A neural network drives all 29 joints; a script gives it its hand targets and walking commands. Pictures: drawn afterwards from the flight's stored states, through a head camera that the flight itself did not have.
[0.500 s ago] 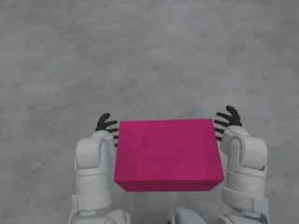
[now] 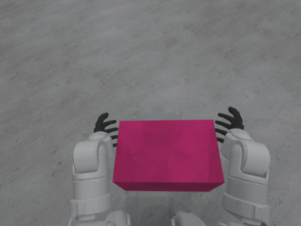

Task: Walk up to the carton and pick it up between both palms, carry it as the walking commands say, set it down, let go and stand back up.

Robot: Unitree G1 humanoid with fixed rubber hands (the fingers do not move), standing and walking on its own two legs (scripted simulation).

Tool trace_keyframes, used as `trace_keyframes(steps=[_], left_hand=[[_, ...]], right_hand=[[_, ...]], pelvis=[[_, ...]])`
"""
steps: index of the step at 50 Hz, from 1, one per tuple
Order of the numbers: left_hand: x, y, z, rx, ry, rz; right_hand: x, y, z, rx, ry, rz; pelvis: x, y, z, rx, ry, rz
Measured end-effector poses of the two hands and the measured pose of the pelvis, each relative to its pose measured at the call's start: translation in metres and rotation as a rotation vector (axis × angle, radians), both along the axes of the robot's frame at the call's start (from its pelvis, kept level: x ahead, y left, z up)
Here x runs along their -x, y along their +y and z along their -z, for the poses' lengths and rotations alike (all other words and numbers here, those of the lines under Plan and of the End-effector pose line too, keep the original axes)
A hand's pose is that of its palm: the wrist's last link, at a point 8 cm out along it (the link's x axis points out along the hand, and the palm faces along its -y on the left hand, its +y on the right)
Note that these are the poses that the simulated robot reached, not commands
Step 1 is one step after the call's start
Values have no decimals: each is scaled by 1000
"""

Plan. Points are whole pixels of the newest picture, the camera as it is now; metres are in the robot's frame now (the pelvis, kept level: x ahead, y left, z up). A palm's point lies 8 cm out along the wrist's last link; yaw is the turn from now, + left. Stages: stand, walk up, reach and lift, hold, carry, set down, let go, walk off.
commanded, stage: carry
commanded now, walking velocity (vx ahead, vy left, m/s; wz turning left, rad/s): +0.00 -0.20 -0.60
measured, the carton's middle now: (166, 157) +0.29 -0.02 -0.04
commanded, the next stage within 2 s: none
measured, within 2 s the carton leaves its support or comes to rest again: neither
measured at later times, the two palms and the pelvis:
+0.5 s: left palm (201, 131) +0.32 -0.11 +0.06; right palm out of the picture +0.22 -0.42 +0.06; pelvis -0.01 -0.16 +0.00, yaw -16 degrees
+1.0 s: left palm (279, 137) +0.29 -0.28 +0.07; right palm out of the picture +0.12 -0.56 +0.08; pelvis -0.04 -0.26 +0.00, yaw -35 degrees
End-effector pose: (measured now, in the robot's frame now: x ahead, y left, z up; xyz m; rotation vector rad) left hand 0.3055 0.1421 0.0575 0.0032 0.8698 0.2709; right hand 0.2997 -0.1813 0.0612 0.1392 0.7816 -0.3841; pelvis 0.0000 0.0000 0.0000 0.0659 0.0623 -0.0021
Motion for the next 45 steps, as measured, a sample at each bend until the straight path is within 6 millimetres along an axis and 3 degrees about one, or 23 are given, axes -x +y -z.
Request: trace_keyframes(steps=[9, 14, 22, 28, 33, 39, 45], left_hand=[[-11, -77, -1, 75, -30, 95], [-14, -119, -7, 72, -69, 155], [-14, -214, -4, 11, -38, 233], [-13, -280, 2, 39, -14, 314], [-10, -315, 9, 90, -22, 354], [-4, -343, 14, 131, -21, 390], [2, -380, -6, 90, -47, 469]], right_hand=[[22, -73, -27, 69, -32, 107], [36, -113, -30, 59, -78, 160], [61, -205, -4, -5, -49, 233], [88, -262, -9, 24, -25, 319], [103, -292, -17, 73, -33, 360], [120, -313, -23, 114, -32, 397], [148, -342, -28, 69, -59, 473]], pelvis=[[3, -49, -6, 36, -5, 95], [2, -74, 2, 52, -23, 198], [8, -141, 5, 53, -10, 275], [15, -178, -2, 13, -1, 300], [21, -201, 2, 26, -6, 341], [27, -217, 4, 49, -6, 401], [31, -231, -3, 88, -20, 527]])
